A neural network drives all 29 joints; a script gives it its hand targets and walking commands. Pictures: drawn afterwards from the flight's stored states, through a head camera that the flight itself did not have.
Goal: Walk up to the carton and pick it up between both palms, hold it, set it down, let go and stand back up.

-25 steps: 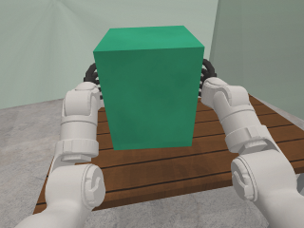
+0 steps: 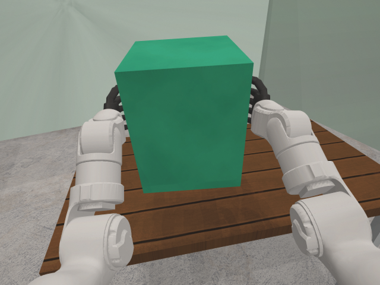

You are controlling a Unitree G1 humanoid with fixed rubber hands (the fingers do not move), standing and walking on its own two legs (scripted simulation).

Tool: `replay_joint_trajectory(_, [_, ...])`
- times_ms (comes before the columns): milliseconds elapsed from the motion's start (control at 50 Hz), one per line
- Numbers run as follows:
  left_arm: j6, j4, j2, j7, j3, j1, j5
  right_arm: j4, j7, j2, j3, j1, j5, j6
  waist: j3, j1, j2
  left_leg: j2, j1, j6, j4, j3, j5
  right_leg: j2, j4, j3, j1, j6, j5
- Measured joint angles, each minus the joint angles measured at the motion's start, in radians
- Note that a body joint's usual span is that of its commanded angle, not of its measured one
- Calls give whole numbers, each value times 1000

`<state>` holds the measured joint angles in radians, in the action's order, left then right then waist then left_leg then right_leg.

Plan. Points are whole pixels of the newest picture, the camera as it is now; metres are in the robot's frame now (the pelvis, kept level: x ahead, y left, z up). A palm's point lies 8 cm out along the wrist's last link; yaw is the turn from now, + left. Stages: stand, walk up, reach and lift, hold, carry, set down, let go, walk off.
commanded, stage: hold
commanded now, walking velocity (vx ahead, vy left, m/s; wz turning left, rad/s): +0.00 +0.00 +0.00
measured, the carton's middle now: (186, 111) +0.39 +0.00 +0.28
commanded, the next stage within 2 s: none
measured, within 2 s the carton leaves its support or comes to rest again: neither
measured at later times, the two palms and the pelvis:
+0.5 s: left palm (113, 119) +0.36 +0.15 +0.28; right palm (259, 112) +0.36 -0.14 +0.29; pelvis +0.00 +0.00 +0.00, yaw +0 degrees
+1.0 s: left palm (111, 118) +0.36 +0.15 +0.29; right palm (257, 111) +0.36 -0.14 +0.29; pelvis +0.00 +0.00 +0.00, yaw +1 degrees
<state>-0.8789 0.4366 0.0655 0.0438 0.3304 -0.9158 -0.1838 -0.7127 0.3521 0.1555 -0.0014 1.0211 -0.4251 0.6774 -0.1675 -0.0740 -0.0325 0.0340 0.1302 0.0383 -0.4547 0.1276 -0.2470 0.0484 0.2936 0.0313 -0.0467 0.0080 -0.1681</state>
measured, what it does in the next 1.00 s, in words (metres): stands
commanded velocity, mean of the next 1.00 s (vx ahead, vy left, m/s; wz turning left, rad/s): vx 0.00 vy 0.00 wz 0.00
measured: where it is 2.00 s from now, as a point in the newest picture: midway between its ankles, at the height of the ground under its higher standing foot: outside the picture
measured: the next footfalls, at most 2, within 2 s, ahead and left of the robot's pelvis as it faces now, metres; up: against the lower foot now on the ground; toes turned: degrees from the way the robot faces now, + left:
none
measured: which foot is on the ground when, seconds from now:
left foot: down 0.00-1.00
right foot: down 0.00-1.00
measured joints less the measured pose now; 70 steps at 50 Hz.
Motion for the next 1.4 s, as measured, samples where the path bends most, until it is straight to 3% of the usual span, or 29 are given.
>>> replay_joint_trajectory(480, [9, 21, 4, -10, 3, -14, -16, -12, -3, -16, -29, -1, 18, -12, 7, -12, 14, -2, -2, 1, -1, 8, 5, 0, 1, -6, 5, -1, 2])
replay_joint_trajectory(800, [25, 61, 18, -1, 6, -56, -7, -46, -14, -5, -17, 33, 20, -29, 9, 4, 10, -5, 15, 1, 9, 6, 18, -3, 1, -3, -17, 0, 10])
replay_joint_trajectory(1040, [14, 15, 14, 4, -33, -12, 1, 2, -8, 2, -2, -12, -1, -22, 12, -10, 15, -1, 8, 5, 1, 20, 10, 3, -13, -15, 5, -4, 10])
replay_joint_trajectory(1400, [17, 28, 8, 2, 10, -31, -2, -15, -8, -7, -17, 16, 18, -12, 6, 1, 1, -4, 7, 0, 7, 4, 14, -1, 1, 1, -9, 0, 8])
